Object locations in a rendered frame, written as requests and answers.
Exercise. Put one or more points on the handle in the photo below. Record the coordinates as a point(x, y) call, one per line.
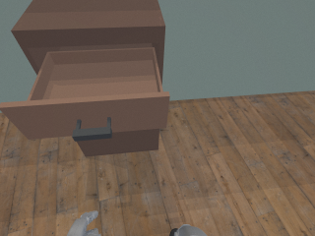
point(89, 134)

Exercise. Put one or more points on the drawer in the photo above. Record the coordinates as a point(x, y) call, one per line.
point(92, 85)

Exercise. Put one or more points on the robot right thigh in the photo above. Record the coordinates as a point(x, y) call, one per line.
point(189, 231)

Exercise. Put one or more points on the cabinet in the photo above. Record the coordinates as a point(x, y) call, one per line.
point(75, 25)

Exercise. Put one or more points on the left robot hand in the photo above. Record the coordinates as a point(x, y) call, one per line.
point(79, 227)

